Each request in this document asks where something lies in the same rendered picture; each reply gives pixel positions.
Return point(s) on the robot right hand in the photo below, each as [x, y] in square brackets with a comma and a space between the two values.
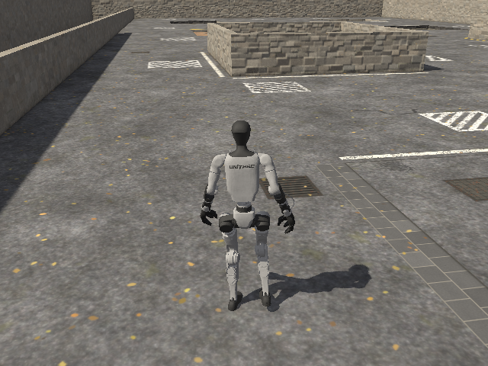
[290, 222]

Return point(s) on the robot left hand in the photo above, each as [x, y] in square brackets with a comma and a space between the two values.
[210, 214]

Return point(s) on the left robot upper arm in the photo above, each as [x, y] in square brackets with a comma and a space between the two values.
[217, 163]

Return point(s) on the right robot upper arm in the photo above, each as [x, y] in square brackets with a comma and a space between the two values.
[270, 172]

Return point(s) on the robot left forearm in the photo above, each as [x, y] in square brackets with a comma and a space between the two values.
[208, 200]

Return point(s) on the left robot foot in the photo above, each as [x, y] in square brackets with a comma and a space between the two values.
[234, 303]

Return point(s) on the robot right forearm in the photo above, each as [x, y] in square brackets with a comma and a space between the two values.
[282, 202]

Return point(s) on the left robot thigh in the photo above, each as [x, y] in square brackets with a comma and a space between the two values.
[226, 225]

